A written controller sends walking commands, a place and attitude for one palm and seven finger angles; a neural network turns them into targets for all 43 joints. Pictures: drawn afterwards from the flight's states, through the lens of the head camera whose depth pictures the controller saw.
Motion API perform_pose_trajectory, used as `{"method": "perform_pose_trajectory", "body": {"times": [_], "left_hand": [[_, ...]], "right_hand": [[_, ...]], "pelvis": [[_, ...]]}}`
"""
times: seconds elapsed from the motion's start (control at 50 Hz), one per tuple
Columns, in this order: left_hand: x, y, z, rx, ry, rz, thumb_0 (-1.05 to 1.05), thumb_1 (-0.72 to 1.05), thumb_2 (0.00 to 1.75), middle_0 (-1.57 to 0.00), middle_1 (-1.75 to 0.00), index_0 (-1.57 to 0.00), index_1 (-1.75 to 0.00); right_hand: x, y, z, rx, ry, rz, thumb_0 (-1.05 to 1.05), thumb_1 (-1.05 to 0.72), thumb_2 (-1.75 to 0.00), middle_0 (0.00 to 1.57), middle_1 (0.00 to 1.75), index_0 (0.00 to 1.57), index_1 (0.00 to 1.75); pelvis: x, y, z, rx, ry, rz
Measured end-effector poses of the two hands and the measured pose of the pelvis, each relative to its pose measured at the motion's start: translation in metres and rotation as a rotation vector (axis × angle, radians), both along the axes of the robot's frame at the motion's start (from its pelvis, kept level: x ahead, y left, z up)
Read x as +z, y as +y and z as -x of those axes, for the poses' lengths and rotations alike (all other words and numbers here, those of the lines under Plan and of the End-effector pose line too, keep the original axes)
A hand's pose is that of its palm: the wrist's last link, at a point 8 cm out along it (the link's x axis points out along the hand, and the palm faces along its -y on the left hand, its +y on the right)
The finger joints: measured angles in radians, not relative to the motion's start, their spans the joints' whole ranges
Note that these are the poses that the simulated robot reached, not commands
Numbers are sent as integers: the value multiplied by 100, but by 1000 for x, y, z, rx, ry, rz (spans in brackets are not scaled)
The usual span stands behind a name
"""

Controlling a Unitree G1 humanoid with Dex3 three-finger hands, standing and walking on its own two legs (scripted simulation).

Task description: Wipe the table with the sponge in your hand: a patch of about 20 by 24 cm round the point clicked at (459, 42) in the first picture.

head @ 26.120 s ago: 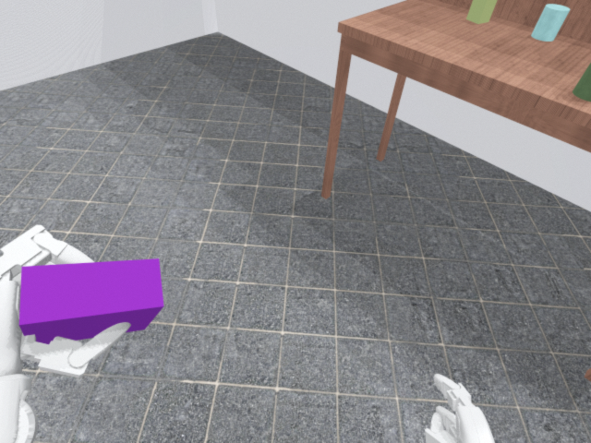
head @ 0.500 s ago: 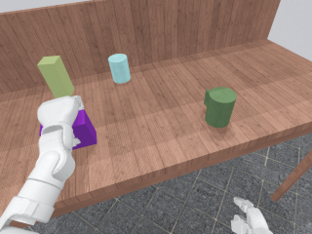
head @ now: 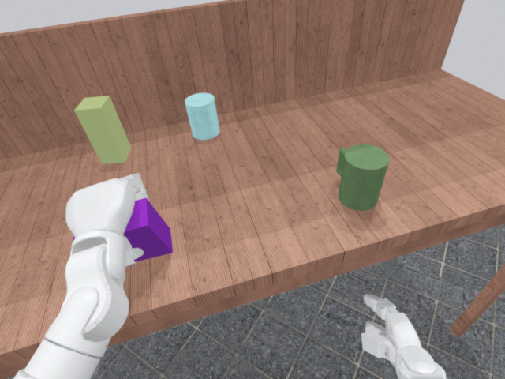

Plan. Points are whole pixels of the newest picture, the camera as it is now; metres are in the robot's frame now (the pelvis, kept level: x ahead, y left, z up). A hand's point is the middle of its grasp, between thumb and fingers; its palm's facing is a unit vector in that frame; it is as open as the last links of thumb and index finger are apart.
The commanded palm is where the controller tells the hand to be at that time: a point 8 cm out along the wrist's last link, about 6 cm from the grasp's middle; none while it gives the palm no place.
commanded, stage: wipe back along the middle lane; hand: left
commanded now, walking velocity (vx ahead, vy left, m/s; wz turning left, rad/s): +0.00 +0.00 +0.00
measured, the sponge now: (132, 240) +0.29 +0.25 +0.09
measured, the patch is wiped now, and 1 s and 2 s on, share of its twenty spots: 0.45 0.60 0.65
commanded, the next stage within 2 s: slide across to the third lane in 0.02 s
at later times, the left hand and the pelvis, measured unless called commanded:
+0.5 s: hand (157, 225) +0.29 +0.18 +0.14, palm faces +0.17 -0.10 -0.98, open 9.3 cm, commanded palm +0.25 +0.17 +0.19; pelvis -0.02 -0.01 +0.00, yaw +1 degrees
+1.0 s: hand (182, 222) +0.30 +0.15 +0.14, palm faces +0.15 -0.15 -0.98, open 9.3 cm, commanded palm +0.27 +0.16 +0.19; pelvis -0.02 -0.04 +0.00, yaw +0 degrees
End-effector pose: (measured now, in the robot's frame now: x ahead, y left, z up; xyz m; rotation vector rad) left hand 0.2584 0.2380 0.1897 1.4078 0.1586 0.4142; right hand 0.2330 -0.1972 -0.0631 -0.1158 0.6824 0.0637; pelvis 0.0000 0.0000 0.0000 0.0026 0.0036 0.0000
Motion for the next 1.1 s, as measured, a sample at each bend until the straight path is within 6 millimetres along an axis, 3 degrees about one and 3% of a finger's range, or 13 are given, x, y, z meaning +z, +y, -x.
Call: {"method": "perform_pose_trajectory", "body": {"times": [0.14, 0.24, 0.36, 0.52, 0.62, 0.92, 1.1], "left_hand": [[-1, -7, 24, -18, -35, 34, 3, -43, 106, -73, -153, -78, -149], [-1, -11, 27, -5, -38, 37, 3, -43, 106, -73, -152, -78, -148], [1, -22, 19, -9, -18, 10, 3, -45, 106, -75, -150, -81, -145], [5, -60, 0, -109, 8, -21, 3, -46, 107, -78, -148, -83, -143], [8, -73, -8, -131, 7, 4, 2, -47, 107, -79, -147, -84, -142], [5, -87, -6, -111, 5, 36, 2, -47, 107, -79, -147, -84, -142], [5, -84, -23, -58, 46, 11, 1, -48, 107, -80, -146, -85, -141]], "right_hand": [[5, -1, -2, 8, -18, 7, 1, -91, -90, 20, 30, 20, 30], [4, -3, 3, 11, -8, 27, 1, -91, -90, 20, 30, 20, 30], [-2, -3, 10, 18, 1, 27, 1, -91, -90, 20, 30, 20, 30], [-8, 0, 18, 23, 3, -13, 1, -91, -90, 20, 30, 20, 30], [-7, -7, 20, 14, 2, -27, 1, -91, -90, 20, 30, 20, 30], [4, -47, 11, -24, -20, 19, 1, -91, -90, 20, 30, 20, 30], [2, -57, 17, -55, -7, 31, 1, -91, -90, 20, 30, 20, 30]], "pelvis": [[-1, -2, 2, -4, -15, -1], [-1, -5, 9, 3, -24, -1], [-1, -8, 17, 20, -29, -4], [0, -15, 20, 18, -37, -13], [1, -21, 18, 4, -43, -18], [1, -40, 16, -5, -53, -22], [1, -47, 19, -8, -48, -25]]}}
